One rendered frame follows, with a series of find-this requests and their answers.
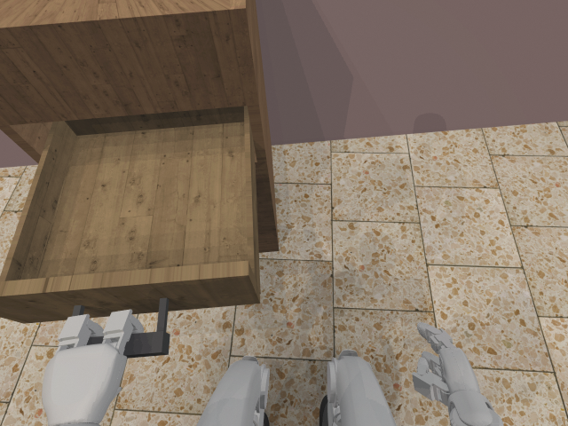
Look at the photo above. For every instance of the robot left thigh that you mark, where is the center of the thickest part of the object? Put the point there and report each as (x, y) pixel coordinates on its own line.
(242, 390)

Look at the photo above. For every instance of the robot right forearm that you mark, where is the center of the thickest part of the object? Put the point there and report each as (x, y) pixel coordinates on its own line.
(470, 408)

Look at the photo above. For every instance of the robot thigh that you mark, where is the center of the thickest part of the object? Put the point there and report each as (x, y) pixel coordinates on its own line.
(242, 390)
(352, 385)

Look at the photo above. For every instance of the drawer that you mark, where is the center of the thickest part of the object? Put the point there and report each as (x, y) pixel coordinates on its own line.
(125, 210)

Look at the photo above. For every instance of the cabinet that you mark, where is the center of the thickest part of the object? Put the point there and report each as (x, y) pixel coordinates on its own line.
(64, 60)

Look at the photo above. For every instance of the robot right thigh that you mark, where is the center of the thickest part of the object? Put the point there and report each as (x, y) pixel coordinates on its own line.
(352, 385)

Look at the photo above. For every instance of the right robot hand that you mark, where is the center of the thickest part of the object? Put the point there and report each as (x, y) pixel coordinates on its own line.
(451, 371)

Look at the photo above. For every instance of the handle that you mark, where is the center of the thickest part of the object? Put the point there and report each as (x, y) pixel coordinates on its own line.
(142, 344)

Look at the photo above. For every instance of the left robot hand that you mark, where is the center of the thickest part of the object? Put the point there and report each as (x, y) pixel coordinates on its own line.
(80, 382)

